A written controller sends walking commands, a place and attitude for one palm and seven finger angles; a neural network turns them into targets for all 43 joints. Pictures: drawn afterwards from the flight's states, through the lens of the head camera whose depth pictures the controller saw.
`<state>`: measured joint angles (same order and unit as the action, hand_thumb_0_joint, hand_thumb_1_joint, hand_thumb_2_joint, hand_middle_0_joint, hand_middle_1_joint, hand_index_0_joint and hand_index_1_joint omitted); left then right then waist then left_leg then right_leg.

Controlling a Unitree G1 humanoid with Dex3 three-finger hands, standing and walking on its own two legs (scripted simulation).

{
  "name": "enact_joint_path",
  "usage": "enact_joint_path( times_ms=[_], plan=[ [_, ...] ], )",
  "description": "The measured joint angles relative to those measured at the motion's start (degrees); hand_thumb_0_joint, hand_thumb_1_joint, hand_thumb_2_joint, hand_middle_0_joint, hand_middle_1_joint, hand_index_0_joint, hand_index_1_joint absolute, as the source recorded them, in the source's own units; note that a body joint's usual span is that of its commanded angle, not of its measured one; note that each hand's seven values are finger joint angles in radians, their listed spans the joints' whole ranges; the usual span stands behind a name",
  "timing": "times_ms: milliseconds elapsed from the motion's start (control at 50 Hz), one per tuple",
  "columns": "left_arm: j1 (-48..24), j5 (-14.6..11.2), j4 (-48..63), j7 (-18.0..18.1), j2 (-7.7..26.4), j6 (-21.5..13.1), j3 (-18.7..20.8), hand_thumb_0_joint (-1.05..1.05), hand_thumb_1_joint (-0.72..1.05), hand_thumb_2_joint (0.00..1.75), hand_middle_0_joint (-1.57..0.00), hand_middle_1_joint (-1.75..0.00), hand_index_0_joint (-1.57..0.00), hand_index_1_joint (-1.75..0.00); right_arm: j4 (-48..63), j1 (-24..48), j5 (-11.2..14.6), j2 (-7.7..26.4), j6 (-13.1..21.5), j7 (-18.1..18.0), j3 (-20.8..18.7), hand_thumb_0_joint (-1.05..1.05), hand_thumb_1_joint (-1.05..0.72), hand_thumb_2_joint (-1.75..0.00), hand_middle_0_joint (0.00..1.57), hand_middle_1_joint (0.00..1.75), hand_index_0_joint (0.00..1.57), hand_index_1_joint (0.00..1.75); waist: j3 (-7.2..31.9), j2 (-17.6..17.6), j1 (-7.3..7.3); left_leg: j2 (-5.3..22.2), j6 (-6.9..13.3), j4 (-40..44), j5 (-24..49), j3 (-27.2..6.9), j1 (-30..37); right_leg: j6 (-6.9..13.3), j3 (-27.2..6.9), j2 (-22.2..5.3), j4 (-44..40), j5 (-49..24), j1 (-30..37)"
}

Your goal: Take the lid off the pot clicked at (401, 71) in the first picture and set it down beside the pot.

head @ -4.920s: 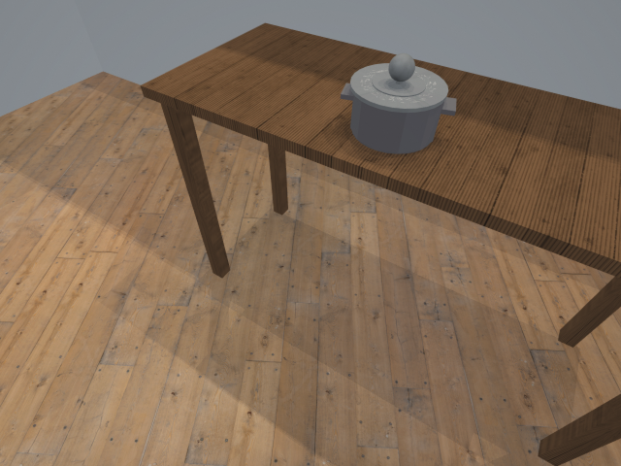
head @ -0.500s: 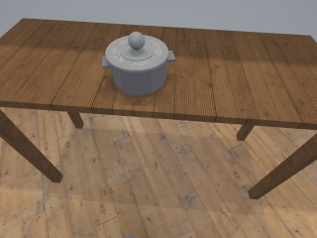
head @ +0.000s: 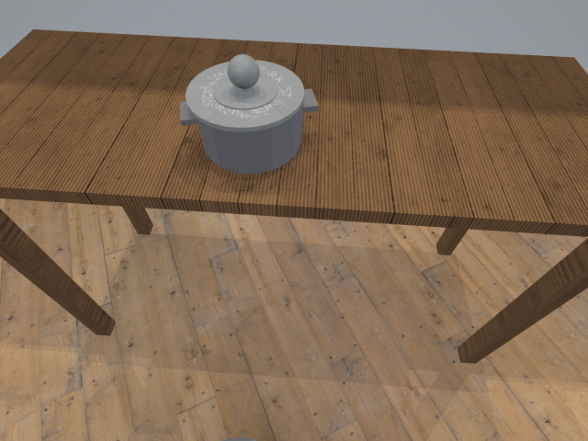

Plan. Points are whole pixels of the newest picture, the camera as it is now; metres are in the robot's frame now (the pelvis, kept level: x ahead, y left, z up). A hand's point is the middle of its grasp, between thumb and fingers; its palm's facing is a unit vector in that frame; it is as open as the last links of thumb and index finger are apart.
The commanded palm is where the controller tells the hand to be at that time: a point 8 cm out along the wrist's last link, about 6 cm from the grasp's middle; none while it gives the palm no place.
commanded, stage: shuffle to correct the standing spot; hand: left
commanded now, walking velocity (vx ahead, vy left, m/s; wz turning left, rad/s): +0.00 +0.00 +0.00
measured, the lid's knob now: (243, 71) +0.60 +0.12 +0.17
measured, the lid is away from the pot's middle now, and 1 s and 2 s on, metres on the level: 0.00 0.00 0.00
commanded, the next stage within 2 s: come to a stop and stand still in 0.48 s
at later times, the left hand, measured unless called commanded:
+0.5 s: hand out of the picture +0.10 +0.18 -0.17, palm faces +0.00 -0.98 -0.20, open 7.3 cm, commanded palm none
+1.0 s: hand (166, 387) +0.22 +0.23 -0.18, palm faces +0.05 -0.96 -0.26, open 7.3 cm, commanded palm none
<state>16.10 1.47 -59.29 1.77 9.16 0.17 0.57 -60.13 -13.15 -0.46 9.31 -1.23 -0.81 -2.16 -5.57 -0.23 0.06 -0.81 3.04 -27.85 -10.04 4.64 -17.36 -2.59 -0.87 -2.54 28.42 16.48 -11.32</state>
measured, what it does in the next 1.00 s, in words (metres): walks ahead: right foot, then left foot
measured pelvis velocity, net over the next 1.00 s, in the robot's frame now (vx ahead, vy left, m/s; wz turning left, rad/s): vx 0.16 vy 0.02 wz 0.00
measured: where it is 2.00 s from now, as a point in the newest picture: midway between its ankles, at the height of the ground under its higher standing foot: outside the picture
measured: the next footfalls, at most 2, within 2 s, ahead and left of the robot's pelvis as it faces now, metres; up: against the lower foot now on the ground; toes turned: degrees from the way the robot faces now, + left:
right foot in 0.58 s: +0.13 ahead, -0.13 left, +0.00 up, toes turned -4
left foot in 0.86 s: +0.21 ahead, +0.11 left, +0.00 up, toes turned +1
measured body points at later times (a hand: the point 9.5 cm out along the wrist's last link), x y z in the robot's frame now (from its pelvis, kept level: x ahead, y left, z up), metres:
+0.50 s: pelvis +0.07 +0.00 +0.00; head +0.12 -0.01 +0.45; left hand +0.11 +0.23 -0.15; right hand +0.06 -0.22 -0.16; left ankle +0.05 +0.08 -0.74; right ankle +0.03 -0.11 -0.70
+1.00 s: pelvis +0.16 +0.02 -0.01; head +0.24 +0.04 +0.43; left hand +0.21 +0.28 -0.16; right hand +0.28 -0.21 -0.15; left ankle +0.22 +0.13 -0.74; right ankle +0.09 -0.11 -0.66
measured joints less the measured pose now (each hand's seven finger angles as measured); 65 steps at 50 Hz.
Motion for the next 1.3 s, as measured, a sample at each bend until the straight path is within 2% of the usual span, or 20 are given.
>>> enact_joint_path(
  times_ms=[340, 400, 480, 520, 560, 580, 620, 680, 740, 800, 840, 860, 920, 960, 1000, 1100, 1160, 1200, 1260, 1300],
  plan=[
    [2.15, 0.12, 0.18, -1.35, 0.14, 0.02, 1.4, 0.01, 0.91, 0.9, -0.2, -0.3, -0.2, -0.3, 0.66, -2.56, -0.4, -0.4, 1.26, 0.44, 0.12, 0.01, -0.91, -0.89, 0.2, 0.29, 0.2, 0.29, 1.67, 1.24, -0.14, -0.2, 0.15, -6.06, -7.27, 0.4, 0.48, 0.9, -0.39, -0.36, 3.68, 6.0, 1.51],
    [1.65, 0.09, -0.08, -1.47, 0.3, 0.04, 1.66, 0.01, 0.91, 0.9, -0.2, -0.3, -0.2, -0.3, 1.08, -2.94, -0.6, -0.77, 2.27, 0.23, 0.04, 0.01, -0.91, -0.89, 0.2, 0.29, 0.2, 0.29, 1.19, 1.57, -0.27, -0.49, 0.74, -6.1, -8.61, 1.39, 1.45, 2.58, 0.64, -0.75, 11.15, 8.97, -1.32],
    [-1.11, -0.1, 0.48, -1.59, 0.09, 0.16, 2.07, 0.01, 0.91, 0.9, -0.19, -0.3, -0.2, -0.3, 1.3, -3.96, -0.94, -1.09, 3.22, -0.17, 0.01, 0.01, -0.91, -0.89, 0.2, 0.29, 0.2, 0.29, 0.55, 0.43, 0.7, -0.48, 0.7, -1.77, -7.5, 1.44, 4.04, 3.6, 3.2, 0.15, 21.68, 13.11, -7.98],
    [-2.64, -0.14, 1.74, -1.86, -0.31, -0.26, 2.26, 0.01, 0.91, 0.9, -0.19, -0.3, -0.2, -0.3, 0.71, -4.79, -0.96, -0.91, 3.1, -0.29, 0.08, 0.01, -0.91, -0.89, 0.2, 0.29, 0.2, 0.29, 0.62, -0.6, 0.85, -0.42, 0.29, 0.34, -6.94, 0.9, 5.31, 3.69, 4.41, 0.23, 17.7, 11.19, -8.66],
    [-3.5, -0.03, 3.49, -2.05, -0.46, -1.41, 2.33, 0.01, 0.92, 0.9, -0.19, -0.3, -0.2, -0.3, -0.1, -5.9, -0.73, -0.76, 2.75, -0.24, 0.19, 0.01, -0.91, -0.89, 0.2, 0.29, 0.2, 0.29, 0.98, -1.33, 0.6, -0.29, -0.36, -0.89, -8.14, 0.15, 5.36, 3.61, 5.31, 0.42, 8.34, 5.76, -6.48],
    [-3.4, 0.08, 4.61, -2.0, 0.01, -2.37, 2.32, 0.01, 0.92, 0.9, -0.19, -0.3, -0.2, -0.3, -0.37, -6.58, -0.49, -1.08, 2.45, -0.12, 0.26, 0.01, -0.91, -0.89, 0.2, 0.29, 0.2, 0.29, 1.52, -0.26, 0.36, -0.89, -0.53, -4.58, -10.47, 0.47, 4.0, 4.45, 4.22, -0.33, 3.97, 2.27, -5.39],
    [-3.91, 0.0, 5.11, -1.51, -0.68, -3.33, 2.27, 0.01, 0.92, 0.9, -0.19, -0.3, -0.2, -0.3, -1.18, -6.16, -0.53, -0.43, 1.21, 0.05, -0.12, 0.01, -0.91, -0.89, 0.2, 0.29, 0.2, 0.29, 1.07, -1.48, 0.08, 0.02, -1.44, -16.58, -16.8, -1.06, 0.01, 4.24, 5.37, -0.01, 5.69, 1.78, -4.81],
    [-2.72, -0.05, 4.93, -0.29, -1.74, -3.45, 2.48, 0.0, 0.92, 0.9, -0.2, -0.3, -0.2, -0.3, -1.29, -3.81, -0.52, 0.76, -0.1, -0.07, -0.88, 0.01, -0.91, -0.89, 0.2, 0.29, 0.2, 0.29, 0.86, -2.28, -0.18, 1.13, -3.08, -27.38, -17.41, -2.24, -5.66, 3.44, 5.87, 0.27, 3.45, 3.23, -1.8],
    [-1.55, 0.23, 3.88, 0.27, -1.29, -2.4, 2.51, 0.0, 0.94, 0.89, -0.2, -0.3, -0.21, -0.3, 0.36, -0.48, -0.07, 1.28, -0.41, -0.23, -1.29, 0.01, -0.91, -0.89, 0.2, 0.29, 0.2, 0.29, 0.25, -1.25, -0.33, 1.9, -4.35, -25.2, -15.27, -2.34, -8.35, 2.78, 4.93, -0.23, 0.83, 2.81, 0.46],
    [-0.76, 0.52, 3.22, 0.29, -0.55, -0.97, 2.31, 0.0, 0.93, 0.89, -0.2, -0.3, -0.21, -0.3, 2.65, 2.89, 0.23, 1.38, -0.28, -0.13, -1.46, 0.01, -0.91, -0.9, 0.2, 0.29, 0.2, 0.29, -0.98, 0.26, -0.53, 2.01, -4.87, -16.79, -10.38, -1.69, -8.05, 1.76, 3.77, -1.12, 1.43, 4.0, 1.38],
    [-0.31, 0.44, 3.26, 0.22, 0.08, -0.11, 2.25, 0.0, 0.93, 0.89, -0.2, -0.3, -0.21, -0.3, 4.24, 4.53, 0.21, 1.46, 0.05, -0.06, -1.49, 0.01, -0.91, -0.9, 0.2, 0.29, 0.2, 0.29, -1.84, 0.94, -0.61, 1.98, -4.64, -9.27, -1.85, -0.88, -6.0, 0.91, 3.33, -1.44, 4.03, 6.07, 1.43],
    [-0.08, 0.32, 3.4, 0.2, 0.36, 0.3, 2.24, 0.0, 0.92, 0.89, -0.2, -0.3, -0.21, -0.3, 5.01, 5.11, 0.1, 1.64, 0.34, -0.04, -1.47, 0.01, -0.91, -0.9, 0.2, 0.29, 0.2, 0.29, -2.11, 0.79, -0.74, 2.39, -3.43, -7.23, 2.47, -0.58, -4.83, 0.6, 3.36, -1.23, 6.52, 7.24, 0.83],
    [-1.99, -0.53, 3.48, 0.68, 2.37, 1.54, 2.56, 0.01, 0.92, 0.89, -0.2, -0.3, -0.21, -0.3, 6.68, 7.06, -0.04, 0.7, 0.83, -0.27, -0.92, 0.01, -0.91, -0.9, 0.2, 0.29, 0.2, 0.29, -3.53, 2.53, -0.84, 1.88, -1.05, -8.36, -3.9, 0.12, -4.01, 1.0, 0.03, 0.52, 22.57, 15.87, -4.57],
    [-4.09, -0.71, 3.82, 0.99, 3.22, 2.0, 2.94, 0.01, 0.92, 0.89, -0.2, -0.3, -0.21, -0.3, 7.58, 7.75, -0.29, 0.35, 0.66, -0.73, -0.48, 0.01, -0.91, -0.89, 0.2, 0.29, 0.2, 0.29, -3.9, 2.28, -0.74, 1.85, -0.92, -7.35, -4.07, -0.5, -3.96, 1.34, -1.5, 2.75, 31.45, 18.26, -8.27],
    [-5.83, -0.8, 4.92, 0.86, 3.72, 2.05, 3.27, 0.01, 0.92, 0.89, -0.2, -0.3, -0.21, -0.3, 8.14, 8.29, -0.56, 0.24, 0.3, -1.02, -0.27, 0.01, -0.91, -0.89, 0.2, 0.29, 0.2, 0.29, -3.94, 1.58, -0.82, 1.88, -1.29, -5.48, -2.44, -0.97, -3.9, 1.41, -2.02, 3.85, 35.31, 17.61, -10.95],
    [-7.75, -0.57, 8.18, 0.07, 4.34, 2.13, 3.62, 0.01, 0.91, 0.9, -0.2, -0.3, -0.2, -0.3, 8.72, 8.91, -1.01, 0.33, -0.57, -0.74, -0.16, 0.01, -0.91, -0.89, 0.2, 0.29, 0.21, 0.29, -2.6, -0.09, -0.92, 2.36, -1.27, -2.66, -0.14, -1.1, -4.57, 1.52, -1.76, 3.44, 28.5, 14.55, -11.91],
    [-7.55, -0.22, 9.45, -0.35, 4.19, 1.64, 3.24, 0.01, 0.91, 0.9, -0.19, -0.3, -0.2, -0.3, 8.86, 8.44, -1.01, 0.86, -0.84, -0.3, -0.42, 0.01, -0.9, -0.89, 0.2, 0.3, 0.21, 0.29, -1.73, -1.34, -0.58, 2.75, -1.91, -3.4, 0.12, -1.42, -5.7, 1.97, -0.6, 2.51, 14.99, 9.04, -7.45],
    [-6.61, 0.09, 9.85, -0.08, 4.9, 0.7, 2.53, 0.0, 0.91, 0.9, -0.19, -0.3, -0.2, -0.3, 8.6, 7.54, -0.91, 0.7, -0.64, -0.17, -0.5, 0.01, -0.9, -0.89, 0.2, 0.3, 0.21, 0.29, -1.13, -0.22, -0.6, 2.1, -2.55, -5.74, -0.87, -0.72, -6.61, 1.85, -1.13, 1.18, 6.11, 3.86, -3.68],
    [-5.02, 0.06, 9.7, 0.65, 3.71, 0.92, 1.36, 0.0, 0.91, 0.9, -0.19, -0.3, -0.2, -0.3, 8.74, 5.41, -0.67, 1.41, -0.93, 0.2, -1.07, 0.01, -0.9, -0.89, 0.2, 0.3, 0.21, 0.29, -0.81, -2.61, 0.45, 3.4, -3.6, -7.27, -1.41, -2.48, -5.96, 2.08, 0.49, 2.66, 7.58, 5.23, -2.62],
    [-3.13, -0.07, 10.34, 1.05, 2.82, 0.71, 1.02, 0.01, 0.91, 0.9, -0.19, -0.3, -0.2, -0.3, 8.92, 3.64, -0.61, 1.67, -1.52, 0.08, -1.31, 0.01, -0.91, -0.89, 0.2, 0.3, 0.21, 0.29, 0.2, -3.14, 0.89, 3.45, -3.25, -9.11, -2.39, -4.01, -5.96, 2.73, 1.22, 3.26, 8.0, 5.62, -1.91]
  ],
)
